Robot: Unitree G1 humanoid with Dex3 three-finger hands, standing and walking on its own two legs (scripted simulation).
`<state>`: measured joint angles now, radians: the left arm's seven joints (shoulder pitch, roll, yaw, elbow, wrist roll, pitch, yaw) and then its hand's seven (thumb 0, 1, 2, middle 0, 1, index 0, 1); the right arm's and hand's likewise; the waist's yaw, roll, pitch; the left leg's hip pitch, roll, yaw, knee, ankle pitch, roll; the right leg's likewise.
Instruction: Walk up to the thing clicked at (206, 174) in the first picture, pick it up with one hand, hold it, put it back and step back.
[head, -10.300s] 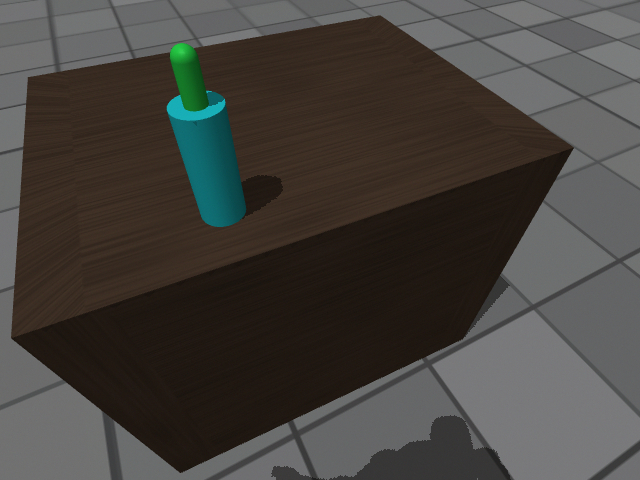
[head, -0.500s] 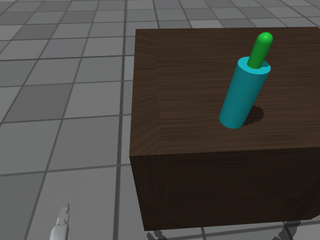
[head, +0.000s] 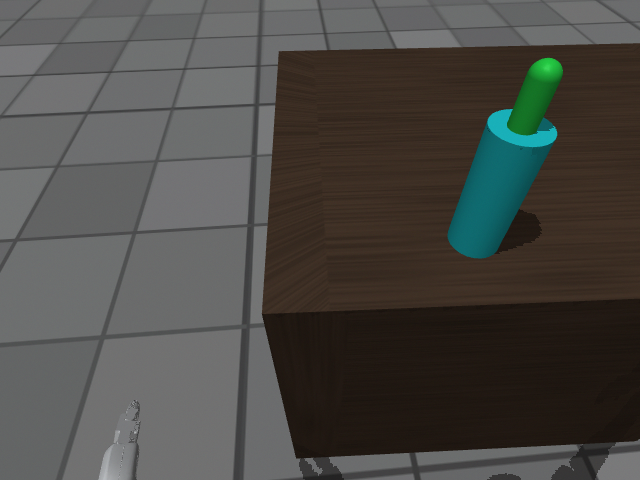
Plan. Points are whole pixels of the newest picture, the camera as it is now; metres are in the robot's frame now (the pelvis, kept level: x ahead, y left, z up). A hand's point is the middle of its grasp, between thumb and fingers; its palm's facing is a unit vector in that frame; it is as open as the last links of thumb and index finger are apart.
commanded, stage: go down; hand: right
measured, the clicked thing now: (503, 168) +0.45 -0.20 +0.17
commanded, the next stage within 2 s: approach in 0.78 s
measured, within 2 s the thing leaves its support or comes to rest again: neither
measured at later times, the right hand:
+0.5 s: hand out of the picture +0.35 -0.40 +0.22, palm faces +0.22 +0.97 -0.01, open 17.7 cm
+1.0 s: hand out of the picture +0.36 -0.40 +0.22, palm faces +0.21 +0.98 -0.01, open 17.7 cm
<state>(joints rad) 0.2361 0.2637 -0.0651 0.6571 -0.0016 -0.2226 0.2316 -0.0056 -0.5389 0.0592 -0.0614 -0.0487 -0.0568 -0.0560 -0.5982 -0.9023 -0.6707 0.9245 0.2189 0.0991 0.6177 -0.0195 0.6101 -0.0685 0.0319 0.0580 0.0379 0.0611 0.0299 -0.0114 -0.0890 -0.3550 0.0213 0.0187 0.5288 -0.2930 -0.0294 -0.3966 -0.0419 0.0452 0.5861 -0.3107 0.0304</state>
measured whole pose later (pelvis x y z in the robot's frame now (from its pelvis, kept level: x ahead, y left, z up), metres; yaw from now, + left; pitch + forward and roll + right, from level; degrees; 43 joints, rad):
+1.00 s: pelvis -0.01 +0.00 +0.00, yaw +0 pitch +8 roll +2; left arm 0.24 0.27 -0.07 0.61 0.00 -0.23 0.24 -0.01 -0.53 0.05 -0.06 -0.05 -0.06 -0.06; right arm -0.66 -0.93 -0.64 0.98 0.20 0.08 0.62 -0.02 0.60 -0.06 0.04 0.05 0.04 0.06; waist 0.05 -0.01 -0.09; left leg -0.40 0.02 0.02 0.56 -0.30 -0.03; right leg -0.44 -0.04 0.04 0.63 -0.32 0.03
